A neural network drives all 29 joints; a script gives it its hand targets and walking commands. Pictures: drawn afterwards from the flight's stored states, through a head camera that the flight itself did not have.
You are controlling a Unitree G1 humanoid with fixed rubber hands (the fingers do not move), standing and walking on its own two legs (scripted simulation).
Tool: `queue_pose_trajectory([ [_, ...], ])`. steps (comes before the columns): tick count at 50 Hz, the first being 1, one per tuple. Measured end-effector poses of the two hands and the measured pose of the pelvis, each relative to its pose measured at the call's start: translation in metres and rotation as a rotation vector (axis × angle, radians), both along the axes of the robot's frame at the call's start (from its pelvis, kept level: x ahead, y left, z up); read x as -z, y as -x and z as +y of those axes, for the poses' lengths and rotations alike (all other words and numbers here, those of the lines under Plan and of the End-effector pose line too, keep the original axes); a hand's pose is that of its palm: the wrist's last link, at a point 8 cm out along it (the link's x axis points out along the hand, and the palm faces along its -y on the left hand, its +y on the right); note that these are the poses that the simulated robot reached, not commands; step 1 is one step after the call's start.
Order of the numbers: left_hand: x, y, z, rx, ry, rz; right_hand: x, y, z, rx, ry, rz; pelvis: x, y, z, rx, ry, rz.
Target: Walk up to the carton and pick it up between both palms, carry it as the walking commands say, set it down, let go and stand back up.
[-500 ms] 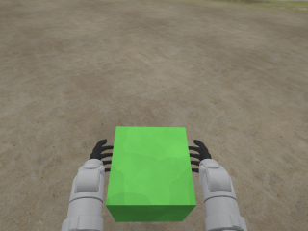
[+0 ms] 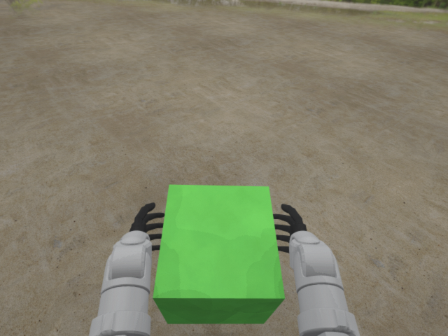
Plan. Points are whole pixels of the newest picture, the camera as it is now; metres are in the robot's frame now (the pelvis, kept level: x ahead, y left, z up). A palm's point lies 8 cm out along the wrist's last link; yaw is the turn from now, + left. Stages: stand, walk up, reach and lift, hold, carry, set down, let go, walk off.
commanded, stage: hold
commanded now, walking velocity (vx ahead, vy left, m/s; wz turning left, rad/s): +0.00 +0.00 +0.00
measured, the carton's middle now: (217, 255) +0.31 +0.00 -0.04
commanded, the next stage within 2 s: carry in 0.48 s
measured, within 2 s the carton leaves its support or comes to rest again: neither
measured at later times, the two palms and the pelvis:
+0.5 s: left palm (143, 249) +0.27 +0.14 +0.05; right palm (303, 251) +0.27 -0.16 +0.04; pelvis -0.01 -0.01 +0.00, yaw +1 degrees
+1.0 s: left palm (107, 227) +0.27 +0.19 +0.11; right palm (268, 213) +0.31 -0.09 +0.10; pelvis -0.05 +0.00 -0.03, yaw +7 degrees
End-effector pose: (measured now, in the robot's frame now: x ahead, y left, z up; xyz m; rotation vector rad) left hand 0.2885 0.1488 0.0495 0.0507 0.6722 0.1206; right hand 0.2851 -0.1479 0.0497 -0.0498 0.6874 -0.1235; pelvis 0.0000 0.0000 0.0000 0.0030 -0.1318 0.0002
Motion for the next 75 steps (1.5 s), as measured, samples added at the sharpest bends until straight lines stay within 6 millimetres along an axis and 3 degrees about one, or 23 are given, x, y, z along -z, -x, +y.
queue_pose_trajectory([
  [8,0.012,0.01,0.005,-0.012,-0.01,0.031,0.009,0.0,0.006,-0.029,0.017,0.028,-0.002,-0.002,0.0,-0.009,0.003,0.017],
  [18,-0.006,0.008,-0.005,0.017,-0.042,-0.018,0.006,0.009,-0.004,0.0,-0.008,-0.021,-0.001,0.002,-0.001,-0.01,0.0,0.017],
  [26,0.006,0.018,-0.01,0.004,-0.017,0.009,0.01,0.016,-0.01,-0.013,0.007,0.008,0.001,0.01,-0.01,-0.011,0.0,0.004],
  [33,-0.002,0.011,-0.013,-0.043,-0.041,-0.05,0.0,0.002,-0.004,0.05,0.044,-0.057,0.014,0.019,-0.009,-0.033,0.019,0.113],
  [41,-0.028,-0.004,0.014,-0.164,0.005,-0.126,-0.032,-0.019,0.029,0.082,0.01,-0.138,0.024,0.031,0.006,-0.065,0.007,0.177],
  [49,-0.059,0.011,0.038,-0.293,-0.037,-0.133,-0.047,-0.029,0.056,0.027,-0.056,-0.135,0.028,0.053,0.001,-0.119,0.047,0.229],
  [58,-0.042,0.058,0.064,-0.413,0.066,-0.019,-0.055,-0.01,0.088,-0.033,0.006,-0.03,0.013,0.069,0.006,-0.245,-0.003,0.224],
  [64,-0.038,0.086,0.114,-0.49,0.074,-0.084,-0.054,-0.001,0.144,-0.099,-0.015,-0.086,0.028,0.088,0.031,-0.316,0.033,0.23],
  [71,-0.025,0.145,0.166,-0.607,0.022,0.046,-0.017,0.033,0.204,-0.219,-0.041,0.056,0.015,0.114,0.043,-0.372,0.098,0.219],
  [75,-0.03,0.168,0.18,-0.666,0.046,-0.03,-0.027,0.041,0.225,-0.264,-0.052,-0.014,0.016,0.132,0.036,-0.416,0.085,0.215],
])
